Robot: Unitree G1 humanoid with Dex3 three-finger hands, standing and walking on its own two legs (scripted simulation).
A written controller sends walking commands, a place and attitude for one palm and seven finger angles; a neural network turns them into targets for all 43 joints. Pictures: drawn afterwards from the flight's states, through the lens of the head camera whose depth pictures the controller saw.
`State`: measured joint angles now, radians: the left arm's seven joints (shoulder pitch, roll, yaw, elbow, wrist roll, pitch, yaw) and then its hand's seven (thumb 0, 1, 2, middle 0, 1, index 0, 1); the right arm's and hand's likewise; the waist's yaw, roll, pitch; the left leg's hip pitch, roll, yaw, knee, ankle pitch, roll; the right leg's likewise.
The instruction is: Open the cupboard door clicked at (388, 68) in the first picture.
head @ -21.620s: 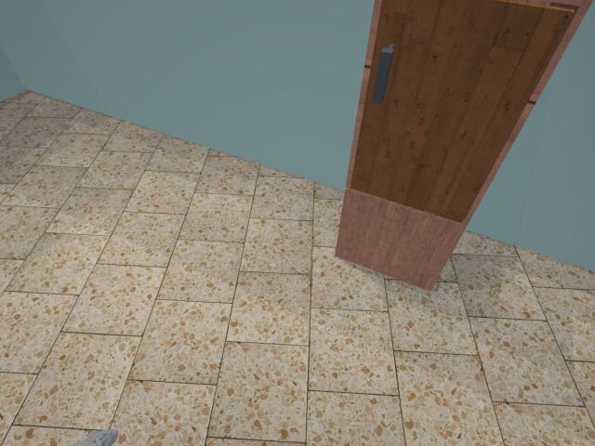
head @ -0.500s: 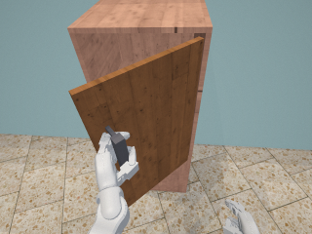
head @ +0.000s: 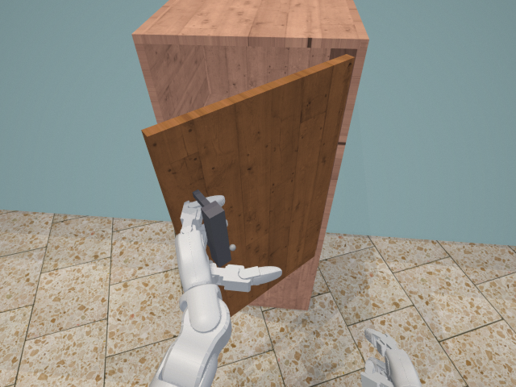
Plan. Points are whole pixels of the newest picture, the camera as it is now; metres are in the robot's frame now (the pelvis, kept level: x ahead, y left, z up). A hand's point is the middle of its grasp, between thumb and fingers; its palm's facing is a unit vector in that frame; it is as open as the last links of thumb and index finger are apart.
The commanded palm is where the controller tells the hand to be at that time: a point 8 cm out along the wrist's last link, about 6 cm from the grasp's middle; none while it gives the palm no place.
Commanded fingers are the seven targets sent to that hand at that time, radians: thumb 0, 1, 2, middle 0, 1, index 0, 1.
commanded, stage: open thumb and fingers to let go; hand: left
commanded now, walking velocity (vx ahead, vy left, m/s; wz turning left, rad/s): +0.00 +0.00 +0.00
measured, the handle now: (210, 228) +0.33 +0.10 +0.09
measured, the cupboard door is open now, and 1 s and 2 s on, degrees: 43 46 46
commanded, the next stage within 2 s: slide the hand sideways off the handle in 0.22 s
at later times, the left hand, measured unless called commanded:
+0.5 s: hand (223, 262) +0.27 +0.07 +0.09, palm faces -0.07 -0.99 -0.08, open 15.8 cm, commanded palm +0.25 +0.10 +0.09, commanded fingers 0.00 -0.50 0.30 -0.15 -0.30 -0.15 -0.30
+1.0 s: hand (217, 285) +0.24 +0.08 +0.09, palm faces -0.08 -1.00 +0.00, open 16.2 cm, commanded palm +0.20 +0.14 +0.09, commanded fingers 0.00 -0.50 0.30 -0.15 -0.30 -0.15 -0.30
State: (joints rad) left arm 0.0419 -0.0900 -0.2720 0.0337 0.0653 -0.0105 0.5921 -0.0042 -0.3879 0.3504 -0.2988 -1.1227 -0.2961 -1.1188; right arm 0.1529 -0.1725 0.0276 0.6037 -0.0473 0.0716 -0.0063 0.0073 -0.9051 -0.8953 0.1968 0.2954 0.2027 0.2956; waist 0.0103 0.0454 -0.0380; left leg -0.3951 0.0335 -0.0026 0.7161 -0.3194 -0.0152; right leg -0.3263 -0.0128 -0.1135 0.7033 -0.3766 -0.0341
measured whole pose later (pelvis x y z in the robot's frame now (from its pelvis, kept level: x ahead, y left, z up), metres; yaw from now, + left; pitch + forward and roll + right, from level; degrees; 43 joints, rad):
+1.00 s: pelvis +0.02 +0.01 +0.00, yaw -2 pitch +1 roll +0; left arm 0.39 0.08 -0.23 -0.28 -0.04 -0.08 0.08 -0.01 -0.50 0.30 -0.17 -0.33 -0.18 -0.32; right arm 0.23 -0.20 0.05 0.47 -0.01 -0.03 0.01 0.01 -0.90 -0.90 0.20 0.30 0.20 0.30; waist 0.01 0.03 -0.04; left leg -0.39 0.03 0.04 0.73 -0.35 0.00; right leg -0.35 -0.02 -0.07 0.72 -0.40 -0.02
